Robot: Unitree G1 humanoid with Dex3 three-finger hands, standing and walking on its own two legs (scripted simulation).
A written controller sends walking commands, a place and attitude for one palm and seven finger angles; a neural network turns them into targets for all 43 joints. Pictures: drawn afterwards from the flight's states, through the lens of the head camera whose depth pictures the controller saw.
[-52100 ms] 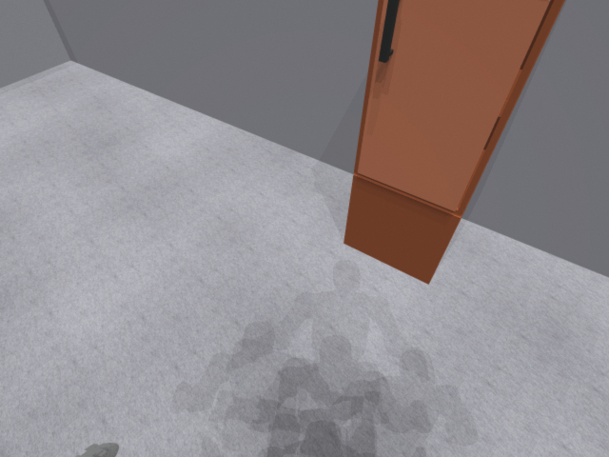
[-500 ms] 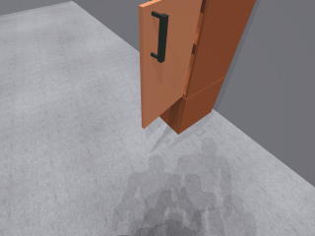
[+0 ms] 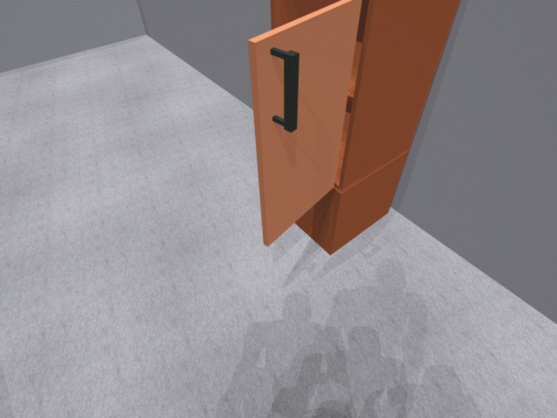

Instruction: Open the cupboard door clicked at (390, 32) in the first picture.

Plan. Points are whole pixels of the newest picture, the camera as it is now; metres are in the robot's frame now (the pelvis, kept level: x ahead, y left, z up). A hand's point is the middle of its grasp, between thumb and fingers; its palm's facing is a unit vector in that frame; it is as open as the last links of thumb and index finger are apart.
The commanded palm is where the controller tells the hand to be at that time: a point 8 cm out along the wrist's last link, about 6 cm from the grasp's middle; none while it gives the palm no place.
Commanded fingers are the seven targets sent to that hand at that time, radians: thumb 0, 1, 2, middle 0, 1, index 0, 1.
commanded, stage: let the arm hang, fingers relaxed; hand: left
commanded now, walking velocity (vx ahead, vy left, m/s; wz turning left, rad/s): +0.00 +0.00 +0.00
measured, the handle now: (283, 91) +0.66 +0.03 +0.15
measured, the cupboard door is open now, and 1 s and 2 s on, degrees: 100 100 100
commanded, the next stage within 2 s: look to check the result in 0.26 s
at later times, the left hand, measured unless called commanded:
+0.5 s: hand out of the picture +0.00 +0.16 -0.17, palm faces +0.06 -0.98 -0.20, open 7.3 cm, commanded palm none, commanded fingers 0.00 0.90 0.90 -0.20 -0.30 -0.20 -0.30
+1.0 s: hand out of the picture +0.04 +0.15 -0.17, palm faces +0.05 -0.98 -0.21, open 7.4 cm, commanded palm none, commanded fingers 0.00 0.90 0.90 -0.20 -0.30 -0.20 -0.30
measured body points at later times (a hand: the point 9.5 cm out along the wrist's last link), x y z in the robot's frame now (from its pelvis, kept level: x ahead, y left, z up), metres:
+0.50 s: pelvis +0.02 -0.01 +0.00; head +0.04 -0.02 +0.45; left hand +0.00 +0.21 -0.15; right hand +0.01 -0.22 -0.16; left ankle +0.05 +0.10 -0.74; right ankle -0.01 -0.11 -0.74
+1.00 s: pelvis +0.04 -0.02 +0.01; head +0.06 -0.03 +0.45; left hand +0.04 +0.20 -0.15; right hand +0.05 -0.25 -0.16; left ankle +0.05 +0.10 -0.74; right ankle -0.01 -0.11 -0.74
